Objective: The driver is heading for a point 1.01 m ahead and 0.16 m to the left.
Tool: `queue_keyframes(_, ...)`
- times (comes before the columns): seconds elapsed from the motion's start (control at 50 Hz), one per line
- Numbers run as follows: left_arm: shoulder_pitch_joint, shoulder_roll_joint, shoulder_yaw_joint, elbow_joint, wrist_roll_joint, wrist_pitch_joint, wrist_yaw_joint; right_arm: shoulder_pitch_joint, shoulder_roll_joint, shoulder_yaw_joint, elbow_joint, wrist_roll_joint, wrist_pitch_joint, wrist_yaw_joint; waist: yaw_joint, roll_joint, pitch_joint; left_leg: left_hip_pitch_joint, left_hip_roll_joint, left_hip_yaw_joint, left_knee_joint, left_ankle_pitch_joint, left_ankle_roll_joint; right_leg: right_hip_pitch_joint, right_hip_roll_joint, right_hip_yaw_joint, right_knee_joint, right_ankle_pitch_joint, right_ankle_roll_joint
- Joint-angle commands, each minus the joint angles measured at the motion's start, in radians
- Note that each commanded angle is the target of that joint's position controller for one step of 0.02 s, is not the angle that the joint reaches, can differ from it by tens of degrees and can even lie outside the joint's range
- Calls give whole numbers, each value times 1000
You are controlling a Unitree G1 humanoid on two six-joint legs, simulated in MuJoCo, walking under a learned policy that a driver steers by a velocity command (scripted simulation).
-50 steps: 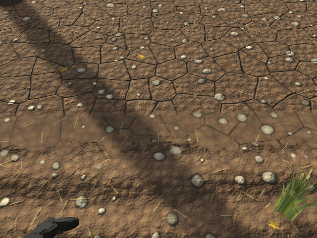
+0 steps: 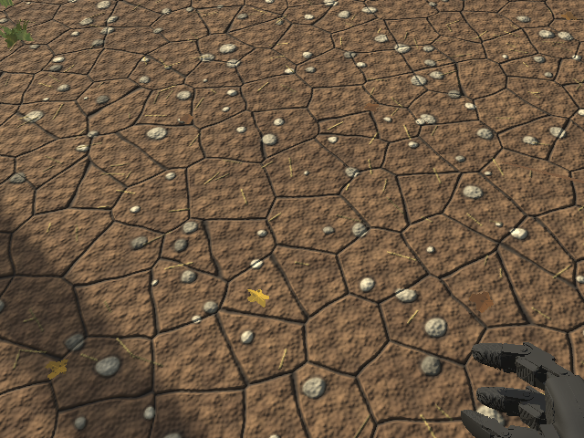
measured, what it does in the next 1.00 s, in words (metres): walks ahead, turning left: left foot, then right foot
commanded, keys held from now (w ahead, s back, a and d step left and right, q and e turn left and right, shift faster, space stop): w+e+shift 0.04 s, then w+q+shift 0.76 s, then shift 0.20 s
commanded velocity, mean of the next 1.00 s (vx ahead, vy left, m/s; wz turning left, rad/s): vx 0.93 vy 0.00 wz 0.40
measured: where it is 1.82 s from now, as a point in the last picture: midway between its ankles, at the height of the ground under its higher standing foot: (261, 216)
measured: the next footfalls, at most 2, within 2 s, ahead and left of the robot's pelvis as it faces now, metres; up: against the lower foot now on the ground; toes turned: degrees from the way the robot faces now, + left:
left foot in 0.28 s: +0.48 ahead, +0.15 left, +0.00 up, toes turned -5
right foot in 0.72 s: +0.93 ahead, -0.01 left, +0.00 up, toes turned +23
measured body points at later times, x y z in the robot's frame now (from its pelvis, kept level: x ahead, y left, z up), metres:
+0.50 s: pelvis +0.48 +0.09 +0.02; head +0.49 +0.09 +0.47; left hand +0.69 +0.33 -0.04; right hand +0.45 -0.17 -0.11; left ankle +0.44 +0.15 -0.73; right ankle +0.55 -0.07 -0.66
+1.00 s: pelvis +0.91 +0.14 +0.01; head +0.94 +0.18 +0.45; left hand +0.76 +0.41 -0.12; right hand +1.26 +0.04 -0.03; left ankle +1.02 +0.32 -0.68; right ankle +0.89 -0.03 -0.73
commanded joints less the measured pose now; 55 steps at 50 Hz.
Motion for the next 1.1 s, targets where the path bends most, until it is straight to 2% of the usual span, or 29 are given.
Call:
queue_keyframes(0.02, -115, 145, 36, -124, -18, -33, 41, -19, -127, -45, -60, -21, 15, -22, -73, 50, 40, -19, 11, 78, -266, 128, -70, -136, -212, 401, -355, -1, -140)
queue_keyframes(0.08, -77, 127, 30, -87, -20, -13, 61, -129, -47, -23, -95, -17, 12, -9, 9, -41, 20, 88, -20, 170, -573, 423, -99, -144, -164, 246, -320, 93, -65)
queue_keyframes(0.18, 29, 124, 30, -5, -10, -7, 52, -216, -96, -48, -119, 28, -4, 22, 97, -109, 30, -11, -21, 203, -771, 476, -21, 198, -293, 238, -289, 269, -33)
queue_keyframes(0.24, -22, 192, 45, 3, 34, 2, 50, 1, -194, -97, -75, 51, -6, 21, -54, -172, -123, 105, -99, 282, -713, 279, 72, 426, -345, 159, -59, 1045, 10)
queue_keyframes(0.26, -101, 217, 50, -12, 54, 7, 49, 204, -228, -113, -27, 65, 7, 15, -180, -194, -220, 298, -99, 278, -697, 283, 104, 388, -345, 108, 143, 1234, 28)
queue_keyframes(0.28, -208, 209, 43, -57, 68, 6, 54, 497, -243, -113, 47, 55, 26, 10, -319, -116, -353, 684, -12, 140, -611, 229, 143, 125, -321, 85, 492, 1060, 43)
queue_keyframes(0.3, -38, 48, 3, -82, 52, -15, 39, 542, -305, -121, 84, 26, 20, 26, -167, 334, -447, 1040, 186, -424, -721, -146, 322, -326, -117, 59, 881, 0, 141)
queue_keyframes(0.32, -51, 98, -10, -81, -3, -46, 28, 543, -217, -112, 94, 21, 17, 32, -196, 354, -420, 1096, 242, -759, -952, -418, 360, -523, -109, 112, 935, -174, 134)
queue_keyframes(0.34, -198, 157, -1, -117, -27, -72, 21, 475, -167, -102, 80, 1, 21, 21, -216, 196, -246, 986, 225, -648, -963, -369, 317, -603, -175, 141, 905, -111, 108)
queue_keyframes(0.38, -379, 127, -10, -163, 16, -105, 22, 431, -149, -92, 89, -4, 21, 40, -164, -84, -76, 686, 116, -436, -989, -39, 274, -511, -203, 107, 722, -67, 96)
queue_keyframes(0.46, -347, 110, -9, -176, 35, -94, 29, 411, -126, -79, 111, 37, 27, 31, -69, -8, -29, 510, 44, -304, -1023, 172, 296, -450, -235, 78, 482, -56, 170)
queue_keyframes(0.56, -607, 50, -29, -281, 34, -106, 16, 462, -164, -90, 152, 39, 44, -9, -150, 40, 50, 147, -30, -207, -1081, 232, 216, -162, -161, -4, 57, 364, 221)
queue_keyframes(0.64, -646, 118, 11, -313, -7, -103, 31, 523, -144, -89, 198, 60, 51, -15, -153, 78, 9, 281, -13, -254, -991, 291, 153, -21, -147, 45, -86, 400, 217)
queue_keyframes(0.68, -535, 183, 49, -309, -14, -109, 46, 502, -168, -100, 200, 52, 64, -14, -64, 105, -89, 383, -29, -239, -768, 645, 108, 113, -135, 19, -103, 289, 187)
queue_keyframes(0.7, -316, 206, 64, -276, -22, -103, 57, 440, -186, -102, 171, 27, 74, -10, 57, 132, -238, 322, -36, -216, -530, 703, 81, 352, -217, 66, -28, 230, 147)
queue_keyframes(0.72, -34, 266, 79, -233, -24, -83, 73, 411, -122, -81, 126, -17, 77, -10, 149, 30, -446, 161, -85, -145, -190, 449, 67, 673, -400, 233, 70, 23, 99)
queue_keyframes(0.74, -17, 322, 76, -187, -3, -86, 48, 602, 16, -24, 95, 50, 66, -3, 16, -509, -651, -153, -159, -51, 179, -231, 26, 950, -702, 852, -119, -248, -118)
queue_keyframes(0.76, -49, 207, 68, -201, 0, -74, 43, 557, -92, -39, 120, 84, 75, -19, 53, -380, -529, -283, -44, -18, 259, -164, 33, 849, -639, 900, -211, -546, -85)
queue_keyframes(0.78, -93, 137, 52, -195, 3, -61, 52, 405, -150, -53, 100, 68, 78, -22, 80, -255, -332, -336, -15, 34, 241, -97, 39, 705, -569, 675, -219, -439, -20)
queue_keyframes(0.8, -123, 133, 47, -163, 17, -53, 51, 308, -147, -55, 77, 44, 81, -19, 59, -71, -189, -316, 18, 68, 208, -64, 37, 522, -534, 522, -239, -199, 2)
queue_keyframes(0.82, -155, 117, 41, -141, 33, -50, 47, 215, -136, -60, 50, 10, 81, -15, 38, -10, -89, -264, 39, 80, 151, -48, 39, 362, -483, 394, -258, 50, 10)
queue_keyframes(0.84, -195, 102, 32, -123, 49, -51, 46, 234, -102, -59, 32, 21, 89, -6, -28, -57, -41, -210, 59, 73, 133, -71, 29, 247, -474, 317, -262, 256, -2)
queue_keyframes(0.88, -255, 52, 18, -96, 21, -57, 36, 249, -56, -47, 14, 46, 107, -2, -90, -82, -7, -172, 76, 77, 17, -145, 12, 127, -466, 194, -278, 522, -1)
queue_keyframes(0.92, -329, 128, 35, -94, -5, -63, 36, 207, -52, -34, -15, 23, 101, 10, -119, -69, 24, -99, 72, 108, -233, -21, -5, 6, -457, 91, -331, 637, 2)
queue_keyframes(0.96, -354, 198, 54, -89, -8, -63, 42, 242, -75, -35, 22, 4, 77, 40, -124, -68, -55, 155, 9, 166, -491, 293, 6, -61, -365, -44, -333, 596, 41)
queue_keyframes(1.0, -304, 237, 62, -61, -21, -68, 42, 196, -110, -44, 14, 4, 71, 58, -116, -68, -85, 269, -33, 168, -568, 410, 27, -30, -388, -51, -322, 594, 55)
queue_keyframes(1.06, -262, 260, 60, -36, -30, -58, 43, 302, -205, -86, 50, -21, 80, 44, -205, -20, -162, 480, -98, 192, -677, 451, 85, 44, -364, -104, -56, 729, 118)
queue_keyframes(1.08, -233, 245, 50, -31, -20, -55, 44, 344, -251, -102, 54, -26, 88, 29, -236, 12, -182, 589, -63, 156, -691, 594, 104, -23, -323, -125, 133, 615, 159)
queue_keyframes(1.1, -119, 150, 18, -42, 37, -44, 40, 336, -336, -101, 37, -38, 94, 10, -152, 315, -270, 780, 198, -128, -628, 1218, 205, -213, -190, -166, 578, -309, 222)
